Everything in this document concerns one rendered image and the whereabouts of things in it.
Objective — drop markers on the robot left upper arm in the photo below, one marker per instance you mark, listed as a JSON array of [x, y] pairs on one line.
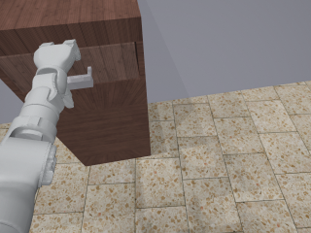
[[25, 165]]

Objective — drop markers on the handle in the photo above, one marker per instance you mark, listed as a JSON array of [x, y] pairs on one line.
[[81, 81]]

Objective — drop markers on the robot left forearm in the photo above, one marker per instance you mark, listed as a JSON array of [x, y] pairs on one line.
[[42, 106]]

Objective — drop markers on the cabinet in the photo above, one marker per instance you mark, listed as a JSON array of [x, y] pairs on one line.
[[109, 121]]

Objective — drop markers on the drawer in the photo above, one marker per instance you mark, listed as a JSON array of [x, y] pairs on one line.
[[109, 63]]

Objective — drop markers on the left robot hand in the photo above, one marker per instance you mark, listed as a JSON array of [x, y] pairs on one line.
[[62, 56]]

